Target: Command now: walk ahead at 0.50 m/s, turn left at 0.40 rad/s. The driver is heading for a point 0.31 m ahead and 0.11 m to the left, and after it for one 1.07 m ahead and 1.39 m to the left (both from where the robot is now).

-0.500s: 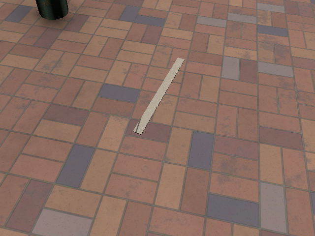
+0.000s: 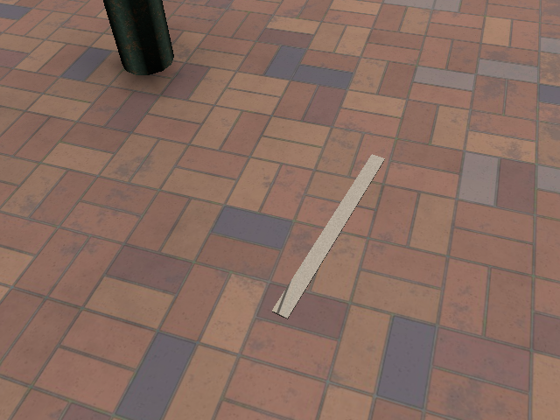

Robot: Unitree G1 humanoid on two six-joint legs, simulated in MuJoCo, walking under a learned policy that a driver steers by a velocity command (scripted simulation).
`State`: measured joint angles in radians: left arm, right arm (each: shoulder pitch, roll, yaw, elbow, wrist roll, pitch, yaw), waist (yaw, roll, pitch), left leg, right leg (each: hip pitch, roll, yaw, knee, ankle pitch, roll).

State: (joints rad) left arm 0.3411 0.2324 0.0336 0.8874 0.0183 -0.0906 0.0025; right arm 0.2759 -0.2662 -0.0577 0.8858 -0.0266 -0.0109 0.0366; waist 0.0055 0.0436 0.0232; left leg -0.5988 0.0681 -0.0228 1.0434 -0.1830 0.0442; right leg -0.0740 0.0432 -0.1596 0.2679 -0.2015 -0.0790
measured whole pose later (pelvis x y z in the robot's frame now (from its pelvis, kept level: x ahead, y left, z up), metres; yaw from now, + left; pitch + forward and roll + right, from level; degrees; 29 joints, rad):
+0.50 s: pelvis +0.26 +0.06 -0.01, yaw +18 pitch +0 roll +0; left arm 0.17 0.25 0.04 0.79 0.04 -0.04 -0.01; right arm 0.31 -0.27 -0.07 0.88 0.00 -0.03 0.01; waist -0.01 -0.02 0.06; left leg -0.18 -0.15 -0.01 0.37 -0.18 0.14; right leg -0.57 -0.12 0.04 1.08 -0.29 0.03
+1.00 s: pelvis +0.54 +0.10 +0.00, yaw +35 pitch +0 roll -1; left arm 0.25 0.25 0.04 0.79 0.03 -0.08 0.01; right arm 0.26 -0.32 -0.07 0.79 -0.03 0.00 0.04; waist 0.00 0.06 0.04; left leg -0.50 -0.01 -0.04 1.13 -0.30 0.06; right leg -0.21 0.01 -0.11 0.39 -0.19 -0.04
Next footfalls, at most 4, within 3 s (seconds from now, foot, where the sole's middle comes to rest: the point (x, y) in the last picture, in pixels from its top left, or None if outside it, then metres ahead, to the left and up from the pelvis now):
0.28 left None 0.29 0.11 -0.78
0.80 right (287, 366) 0.64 0.05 -0.78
1.32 left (156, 344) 0.71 0.39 -0.78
1.86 right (116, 248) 1.02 0.56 -0.78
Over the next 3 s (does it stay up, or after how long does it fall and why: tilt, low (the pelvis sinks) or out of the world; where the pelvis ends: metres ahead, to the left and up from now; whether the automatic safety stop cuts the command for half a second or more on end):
stays up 1.08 1.06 -0.03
